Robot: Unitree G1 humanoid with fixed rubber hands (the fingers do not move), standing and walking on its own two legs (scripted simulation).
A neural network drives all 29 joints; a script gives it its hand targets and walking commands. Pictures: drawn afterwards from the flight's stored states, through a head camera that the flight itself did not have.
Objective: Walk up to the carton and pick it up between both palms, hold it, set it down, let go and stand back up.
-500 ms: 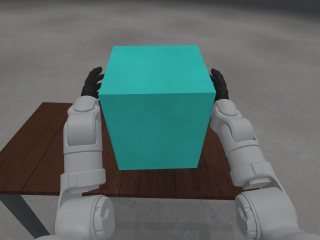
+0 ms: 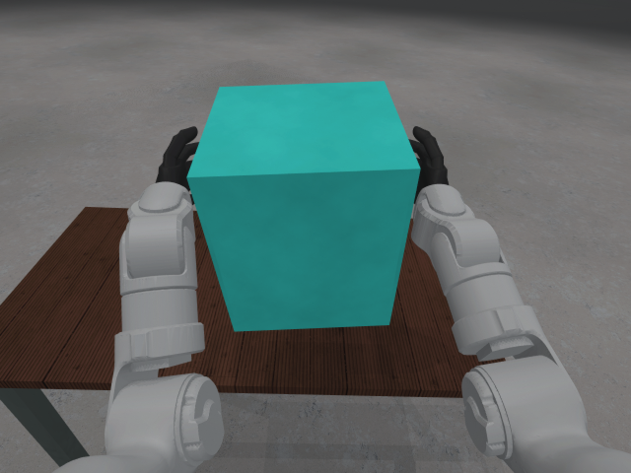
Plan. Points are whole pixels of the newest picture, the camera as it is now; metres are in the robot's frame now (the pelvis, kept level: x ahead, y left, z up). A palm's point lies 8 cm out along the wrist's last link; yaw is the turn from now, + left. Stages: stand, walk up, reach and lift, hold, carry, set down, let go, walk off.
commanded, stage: hold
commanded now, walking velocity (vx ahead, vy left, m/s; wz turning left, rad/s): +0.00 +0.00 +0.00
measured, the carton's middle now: (307, 209) +0.39 +0.00 +0.20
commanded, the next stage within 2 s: none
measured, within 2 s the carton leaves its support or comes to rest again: neither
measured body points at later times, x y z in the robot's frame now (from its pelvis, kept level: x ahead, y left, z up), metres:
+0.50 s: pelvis +0.00 +0.00 +0.00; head -0.08 +0.01 +0.44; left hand +0.37 +0.16 +0.25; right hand +0.38 -0.15 +0.25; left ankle +0.02 +0.15 -0.75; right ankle +0.01 -0.12 -0.75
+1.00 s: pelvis +0.00 +0.00 +0.00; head -0.09 +0.01 +0.44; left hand +0.37 +0.15 +0.25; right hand +0.37 -0.15 +0.25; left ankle +0.02 +0.15 -0.75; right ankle +0.01 -0.12 -0.75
